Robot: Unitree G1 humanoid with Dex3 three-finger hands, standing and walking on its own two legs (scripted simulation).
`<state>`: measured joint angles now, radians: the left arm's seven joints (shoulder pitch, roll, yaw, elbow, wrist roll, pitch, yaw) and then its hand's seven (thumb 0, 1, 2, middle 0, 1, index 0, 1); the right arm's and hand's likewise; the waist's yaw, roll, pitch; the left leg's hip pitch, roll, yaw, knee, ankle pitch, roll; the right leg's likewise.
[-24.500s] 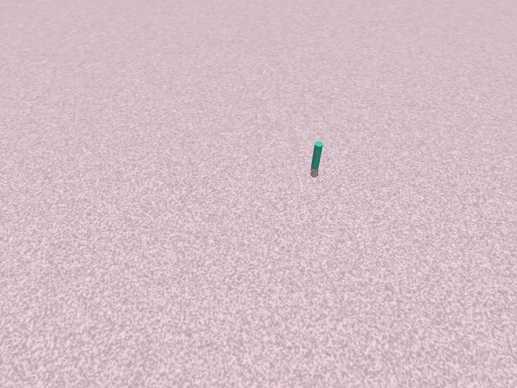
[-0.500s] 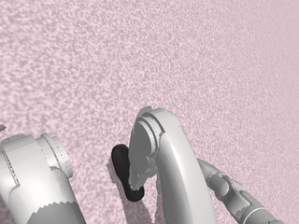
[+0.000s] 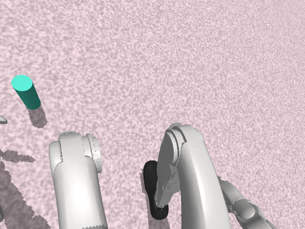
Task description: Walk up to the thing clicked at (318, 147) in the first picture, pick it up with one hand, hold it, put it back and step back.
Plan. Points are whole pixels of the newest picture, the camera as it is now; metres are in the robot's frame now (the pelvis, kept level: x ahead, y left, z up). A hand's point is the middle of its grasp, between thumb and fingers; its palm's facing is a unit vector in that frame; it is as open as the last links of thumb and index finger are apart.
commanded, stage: home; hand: left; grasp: from the side
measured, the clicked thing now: (28, 94) +0.45 +0.30 -0.23
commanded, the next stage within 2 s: none
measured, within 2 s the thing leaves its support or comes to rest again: neither
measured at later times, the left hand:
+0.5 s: hand out of the picture +0.28 +0.33 +0.06, palm faces +0.27 -0.84 -0.48, open 17.4 cm
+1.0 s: hand out of the picture +0.24 +0.24 +0.27, palm faces +0.32 -0.88 -0.35, open 17.5 cm
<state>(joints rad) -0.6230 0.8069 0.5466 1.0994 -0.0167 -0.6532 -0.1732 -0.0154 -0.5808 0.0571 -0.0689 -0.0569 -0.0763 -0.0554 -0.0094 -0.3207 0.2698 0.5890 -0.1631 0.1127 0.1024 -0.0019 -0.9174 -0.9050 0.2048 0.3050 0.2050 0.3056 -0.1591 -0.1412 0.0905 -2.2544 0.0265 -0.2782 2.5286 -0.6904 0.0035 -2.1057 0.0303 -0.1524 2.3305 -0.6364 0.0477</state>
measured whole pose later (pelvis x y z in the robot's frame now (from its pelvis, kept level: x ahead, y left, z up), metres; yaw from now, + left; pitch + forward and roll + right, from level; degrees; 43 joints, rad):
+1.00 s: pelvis +0.08 -0.01 +0.36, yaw +13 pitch +17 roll -3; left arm 0.26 0.26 0.06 0.21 -0.01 0.24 0.18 -0.01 -0.56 0.05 -0.05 -0.05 -0.06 -0.05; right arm 0.24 -0.22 0.02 0.50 0.04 0.00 -0.17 0.01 -0.90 -0.90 0.20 0.30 0.20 0.30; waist -0.05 0.01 -0.15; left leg -0.96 0.06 -0.05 1.20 -0.54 -0.03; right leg -0.91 -0.02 -0.05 1.15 -0.53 0.02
